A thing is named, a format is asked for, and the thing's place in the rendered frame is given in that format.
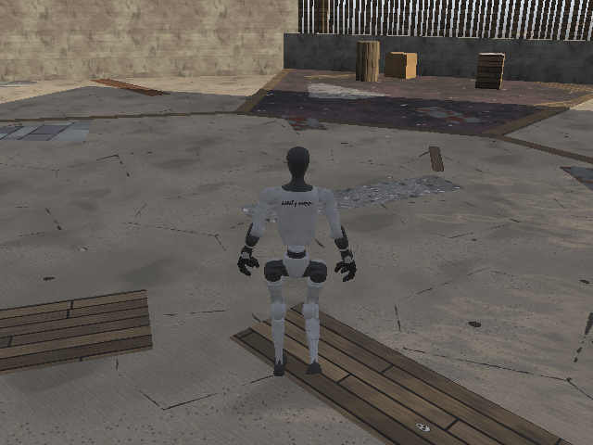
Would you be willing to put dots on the right robot thigh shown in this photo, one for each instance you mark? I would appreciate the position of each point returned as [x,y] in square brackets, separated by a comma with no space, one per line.
[315,280]

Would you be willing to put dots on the left robot upper arm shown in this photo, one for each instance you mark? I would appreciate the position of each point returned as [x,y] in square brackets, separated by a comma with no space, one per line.
[267,196]

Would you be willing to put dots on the right robot upper arm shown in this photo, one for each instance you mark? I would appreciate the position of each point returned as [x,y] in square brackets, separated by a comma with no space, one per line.
[326,196]

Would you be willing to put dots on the robot thigh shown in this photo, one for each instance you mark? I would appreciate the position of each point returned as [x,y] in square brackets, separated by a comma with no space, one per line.
[315,280]
[274,274]

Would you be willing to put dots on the robot left forearm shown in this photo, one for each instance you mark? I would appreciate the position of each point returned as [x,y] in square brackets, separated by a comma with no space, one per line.
[249,244]

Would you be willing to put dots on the left robot thigh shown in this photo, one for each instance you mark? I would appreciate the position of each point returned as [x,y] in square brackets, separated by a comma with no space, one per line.
[274,274]

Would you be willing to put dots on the right robot hand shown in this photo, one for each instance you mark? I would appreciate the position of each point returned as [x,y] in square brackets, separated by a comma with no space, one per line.
[351,267]

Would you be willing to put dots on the robot right forearm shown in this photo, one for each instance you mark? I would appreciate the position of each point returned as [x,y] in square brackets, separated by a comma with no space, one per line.
[344,248]

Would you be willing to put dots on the left robot hand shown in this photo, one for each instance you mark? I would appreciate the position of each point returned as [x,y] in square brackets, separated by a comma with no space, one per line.
[251,262]

